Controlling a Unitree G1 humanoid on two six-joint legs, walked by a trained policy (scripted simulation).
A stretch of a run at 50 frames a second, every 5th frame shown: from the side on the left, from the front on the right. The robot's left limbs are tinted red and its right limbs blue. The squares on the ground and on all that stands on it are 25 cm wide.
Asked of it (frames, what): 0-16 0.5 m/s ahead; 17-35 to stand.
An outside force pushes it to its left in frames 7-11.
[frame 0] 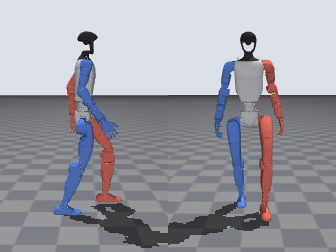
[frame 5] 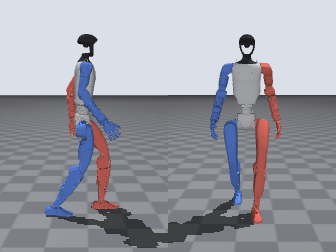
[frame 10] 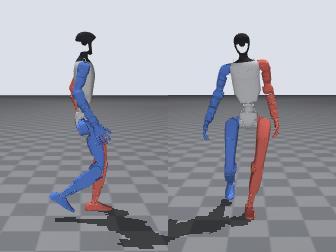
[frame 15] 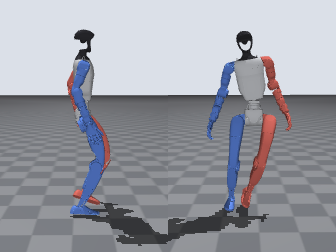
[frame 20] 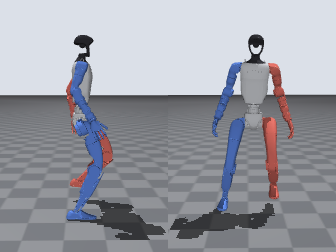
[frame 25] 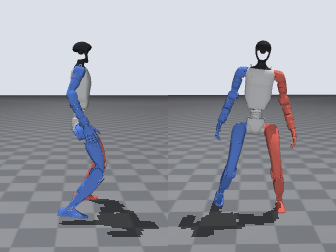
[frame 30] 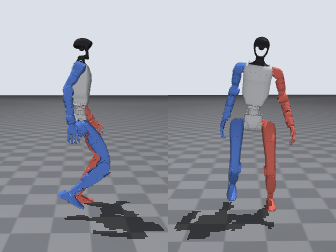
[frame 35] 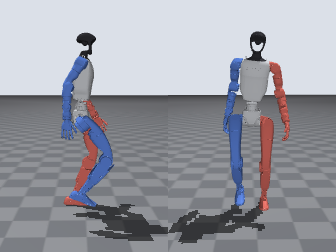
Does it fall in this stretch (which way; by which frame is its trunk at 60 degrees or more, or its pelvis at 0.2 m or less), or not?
no
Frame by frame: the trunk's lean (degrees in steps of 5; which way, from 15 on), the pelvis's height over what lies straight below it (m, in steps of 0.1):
0: 5, 0.8
5: 5, 0.7
10: 5, 0.8
15: 10, 0.8
20: 5, 0.7
25: 5, 0.7
30: 10, 0.7
35: 5, 0.8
